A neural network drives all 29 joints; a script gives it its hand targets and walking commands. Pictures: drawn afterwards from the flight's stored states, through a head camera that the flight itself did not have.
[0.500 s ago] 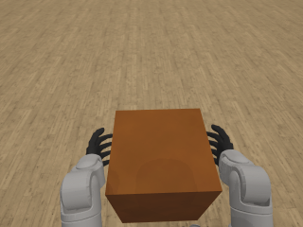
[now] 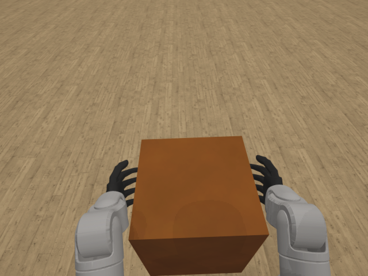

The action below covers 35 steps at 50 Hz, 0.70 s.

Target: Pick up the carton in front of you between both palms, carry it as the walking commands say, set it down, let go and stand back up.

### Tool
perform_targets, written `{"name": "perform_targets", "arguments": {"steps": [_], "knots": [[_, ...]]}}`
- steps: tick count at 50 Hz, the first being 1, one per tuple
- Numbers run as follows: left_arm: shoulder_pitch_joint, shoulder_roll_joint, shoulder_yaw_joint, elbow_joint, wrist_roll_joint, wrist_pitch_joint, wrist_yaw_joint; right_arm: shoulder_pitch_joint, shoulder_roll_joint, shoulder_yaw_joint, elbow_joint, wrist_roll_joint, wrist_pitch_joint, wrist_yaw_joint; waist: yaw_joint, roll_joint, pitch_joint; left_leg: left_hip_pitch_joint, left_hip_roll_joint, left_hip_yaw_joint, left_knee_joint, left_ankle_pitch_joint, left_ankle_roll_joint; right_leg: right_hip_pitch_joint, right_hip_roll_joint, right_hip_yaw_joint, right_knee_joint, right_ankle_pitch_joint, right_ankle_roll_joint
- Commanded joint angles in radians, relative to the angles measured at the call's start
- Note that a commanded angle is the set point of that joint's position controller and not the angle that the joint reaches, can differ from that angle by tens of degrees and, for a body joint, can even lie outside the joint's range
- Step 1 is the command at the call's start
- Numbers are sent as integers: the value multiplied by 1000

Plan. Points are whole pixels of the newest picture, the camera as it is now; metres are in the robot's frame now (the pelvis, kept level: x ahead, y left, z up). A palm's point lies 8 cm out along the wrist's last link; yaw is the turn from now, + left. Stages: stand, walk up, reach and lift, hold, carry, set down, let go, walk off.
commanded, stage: carry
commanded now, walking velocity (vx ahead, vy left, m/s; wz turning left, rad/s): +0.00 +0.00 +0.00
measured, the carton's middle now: (193, 209) +0.27 +0.00 +0.02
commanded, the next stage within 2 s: hold in 1.50 s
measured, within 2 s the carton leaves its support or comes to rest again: neither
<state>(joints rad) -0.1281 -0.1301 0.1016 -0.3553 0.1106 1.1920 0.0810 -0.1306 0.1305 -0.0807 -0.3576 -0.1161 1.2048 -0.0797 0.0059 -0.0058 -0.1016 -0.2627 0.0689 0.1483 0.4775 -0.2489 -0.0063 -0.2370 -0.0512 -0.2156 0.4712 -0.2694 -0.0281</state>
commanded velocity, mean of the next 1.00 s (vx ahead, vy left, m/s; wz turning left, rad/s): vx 0.00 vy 0.00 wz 0.00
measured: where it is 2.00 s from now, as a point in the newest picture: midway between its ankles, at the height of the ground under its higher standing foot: outside the picture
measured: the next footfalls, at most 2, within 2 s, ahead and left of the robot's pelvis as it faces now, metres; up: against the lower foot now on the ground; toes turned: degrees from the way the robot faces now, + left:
none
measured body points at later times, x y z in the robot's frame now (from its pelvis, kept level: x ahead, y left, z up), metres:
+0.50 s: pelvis +0.03 +0.02 -0.01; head +0.01 +0.02 +0.44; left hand +0.30 +0.16 +0.04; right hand +0.30 -0.14 +0.04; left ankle +0.00 +0.12 -0.74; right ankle -0.01 -0.09 -0.74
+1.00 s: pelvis -0.01 +0.02 +0.00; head -0.03 +0.02 +0.45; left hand +0.30 +0.17 +0.03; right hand +0.29 -0.14 +0.03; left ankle +0.00 +0.12 -0.74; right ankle -0.01 -0.09 -0.74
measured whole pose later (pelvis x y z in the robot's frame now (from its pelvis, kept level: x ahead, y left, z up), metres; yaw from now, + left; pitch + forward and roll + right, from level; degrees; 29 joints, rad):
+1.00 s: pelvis -0.01 +0.02 +0.00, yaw -1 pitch +2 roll +0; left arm -0.22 -0.14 0.18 0.18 0.24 0.71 0.02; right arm -0.21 0.14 -0.17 0.17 -0.23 0.72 -0.02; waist 0.00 0.00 -0.10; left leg -0.28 0.05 0.17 0.51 -0.26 0.02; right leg -0.26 -0.08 -0.19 0.51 -0.27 0.00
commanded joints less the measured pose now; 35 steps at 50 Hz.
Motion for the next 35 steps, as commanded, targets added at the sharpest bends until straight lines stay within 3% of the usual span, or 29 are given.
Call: {"name": "perform_targets", "arguments": {"steps": [1,4,7,13,22,27,35], "knots": [[-436,-841,-705,-28,-395,36,-259,-397,856,666,3,379,14,248,-4,59,-252,113,126,-88,6,587,7,105,-126,94,38,485,35],[-448,-845,-697,24,-385,43,-259,-416,858,655,49,370,22,249,-3,51,-257,129,120,-81,32,693,7,94,-115,87,61,514,47],[-490,-876,-702,45,-387,32,-262,-467,887,664,58,375,12,252,-3,39,-254,130,116,-77,41,704,10,91,-113,87,63,509,51],[-495,-920,-713,79,-369,-29,-266,-492,926,690,75,364,-48,256,-4,12,-293,127,104,-70,62,625,17,126,-120,93,77,544,43],[-466,-884,-681,134,-292,-203,-266,-469,884,663,125,296,-217,262,-6,11,-282,114,103,-72,42,483,25,116,-124,103,57,428,32],[-437,-820,-606,218,-217,-292,-259,-439,824,589,211,222,-306,254,-6,11,-255,101,103,-74,18,406,27,102,-126,109,31,359,28],[-523,-811,-430,456,-94,-466,-264,-520,811,414,444,99,-478,257,-4,8,-200,67,97,-85,-35,238,31,56,-130,126,-28,215,23]]}}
